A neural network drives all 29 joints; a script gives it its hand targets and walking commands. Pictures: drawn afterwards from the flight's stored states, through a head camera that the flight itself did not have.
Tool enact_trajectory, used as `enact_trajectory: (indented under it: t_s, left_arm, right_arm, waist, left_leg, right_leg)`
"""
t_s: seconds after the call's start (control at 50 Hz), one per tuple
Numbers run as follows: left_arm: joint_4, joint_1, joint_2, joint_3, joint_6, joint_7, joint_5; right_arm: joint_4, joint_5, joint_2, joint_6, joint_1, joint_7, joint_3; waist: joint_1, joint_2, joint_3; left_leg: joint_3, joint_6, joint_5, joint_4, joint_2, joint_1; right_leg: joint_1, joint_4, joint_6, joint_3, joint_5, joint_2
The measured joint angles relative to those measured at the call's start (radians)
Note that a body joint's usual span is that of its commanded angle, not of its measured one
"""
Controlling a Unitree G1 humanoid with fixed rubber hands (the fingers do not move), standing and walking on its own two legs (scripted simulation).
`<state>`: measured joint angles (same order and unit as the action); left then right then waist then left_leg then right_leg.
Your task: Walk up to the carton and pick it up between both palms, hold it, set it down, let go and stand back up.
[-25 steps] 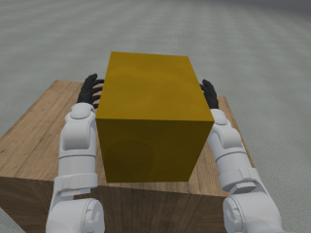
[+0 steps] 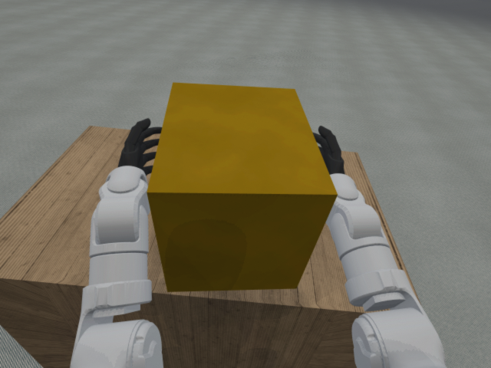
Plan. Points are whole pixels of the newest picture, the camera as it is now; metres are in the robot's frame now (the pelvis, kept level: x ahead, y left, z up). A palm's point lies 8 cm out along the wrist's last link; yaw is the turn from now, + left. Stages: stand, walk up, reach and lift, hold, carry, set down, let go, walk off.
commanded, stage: hold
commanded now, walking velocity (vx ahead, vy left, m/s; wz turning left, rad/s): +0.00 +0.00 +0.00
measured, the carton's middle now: (234, 185) +0.38 +0.00 +0.15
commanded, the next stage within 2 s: none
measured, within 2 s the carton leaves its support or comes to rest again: neither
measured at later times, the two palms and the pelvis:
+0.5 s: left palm (134, 168) +0.36 +0.16 +0.20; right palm (330, 174) +0.36 -0.15 +0.19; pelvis +0.00 +0.00 +0.00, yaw +0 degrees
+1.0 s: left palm (135, 170) +0.36 +0.15 +0.20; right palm (332, 174) +0.36 -0.16 +0.19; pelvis +0.00 +0.00 +0.00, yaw +0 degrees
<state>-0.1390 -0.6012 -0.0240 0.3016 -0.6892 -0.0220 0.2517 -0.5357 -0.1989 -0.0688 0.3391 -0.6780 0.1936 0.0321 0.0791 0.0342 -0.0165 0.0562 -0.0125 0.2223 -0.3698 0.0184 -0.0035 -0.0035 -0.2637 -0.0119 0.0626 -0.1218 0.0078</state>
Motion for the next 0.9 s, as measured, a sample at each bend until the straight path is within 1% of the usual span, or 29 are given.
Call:
enact_trajectory:
  t_s: [0.48,0.6,0.74,0.9]
  left_arm:
    - [-0.021,-0.017,0.000,0.005,0.002,-0.002,0.008]
    - [-0.003,0.003,-0.003,-0.006,0.013,0.001,0.003]
    - [-0.013,0.007,-0.004,-0.004,0.008,0.002,0.001]
    - [0.003,0.014,0.002,-0.013,0.019,0.007,-0.014]
  right_arm:
    - [-0.021,0.001,-0.001,-0.005,-0.011,-0.003,0.006]
    - [0.013,-0.006,-0.001,-0.002,0.009,0.000,0.007]
    - [0.009,0.000,0.003,0.008,0.013,-0.002,0.011]
    - [0.039,-0.005,-0.001,0.011,0.017,0.005,0.004]
  waist:
    - [-0.004,0.001,0.004]
    - [-0.003,-0.005,0.016]
    - [-0.004,-0.002,0.009]
    - [-0.003,-0.007,0.020]
  left_leg:
    - [-0.005,0.002,-0.002,0.000,-0.001,-0.004]
    - [-0.002,0.000,0.002,-0.008,0.003,-0.015]
    - [-0.001,-0.003,-0.001,-0.002,0.004,-0.011]
    - [0.004,-0.006,-0.002,-0.004,0.007,-0.024]
  right_leg:
    - [0.007,-0.002,-0.001,-0.009,0.002,-0.001]
    - [0.010,0.004,0.001,-0.007,0.005,-0.005]
    - [0.009,0.002,0.004,-0.007,0.003,-0.007]
    - [0.019,0.005,0.007,-0.004,0.006,-0.010]
